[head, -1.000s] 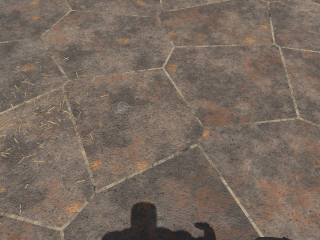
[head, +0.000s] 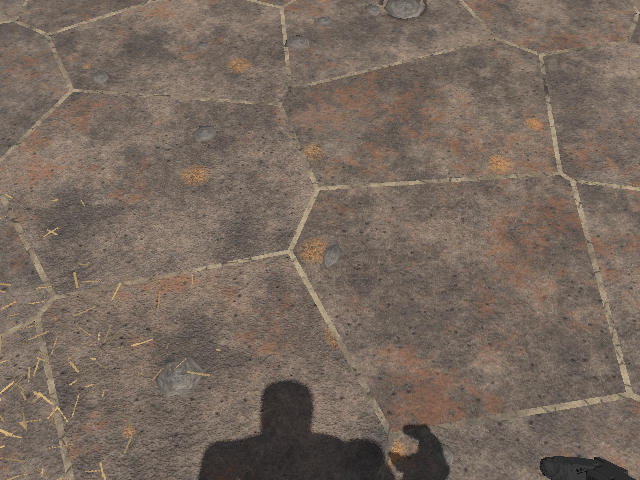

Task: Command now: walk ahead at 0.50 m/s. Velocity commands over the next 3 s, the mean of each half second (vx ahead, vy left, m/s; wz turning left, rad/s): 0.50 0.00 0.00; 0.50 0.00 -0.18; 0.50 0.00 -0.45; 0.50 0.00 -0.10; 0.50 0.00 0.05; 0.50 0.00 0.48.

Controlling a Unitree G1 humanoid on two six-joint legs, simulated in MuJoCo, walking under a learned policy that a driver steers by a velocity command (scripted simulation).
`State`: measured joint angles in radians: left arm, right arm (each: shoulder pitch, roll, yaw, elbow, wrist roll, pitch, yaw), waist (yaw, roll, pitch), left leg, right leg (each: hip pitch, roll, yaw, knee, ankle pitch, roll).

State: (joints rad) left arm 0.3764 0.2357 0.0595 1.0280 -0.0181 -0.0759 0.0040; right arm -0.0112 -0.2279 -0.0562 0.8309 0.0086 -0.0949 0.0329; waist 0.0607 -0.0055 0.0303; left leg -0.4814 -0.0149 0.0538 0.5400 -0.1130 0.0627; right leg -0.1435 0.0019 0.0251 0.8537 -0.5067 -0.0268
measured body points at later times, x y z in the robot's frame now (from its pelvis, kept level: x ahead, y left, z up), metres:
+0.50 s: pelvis +0.28 -0.04 +0.00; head +0.31 -0.05 +0.45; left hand +0.50 +0.19 -0.09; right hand +0.23 -0.31 -0.15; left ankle +0.10 +0.09 -0.72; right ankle +0.41 -0.14 -0.73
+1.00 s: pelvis +0.54 -0.03 +0.01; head +0.57 -0.03 +0.46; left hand +0.52 +0.25 -0.13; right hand +0.76 -0.28 -0.08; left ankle +0.71 +0.09 -0.71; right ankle +0.41 -0.14 -0.72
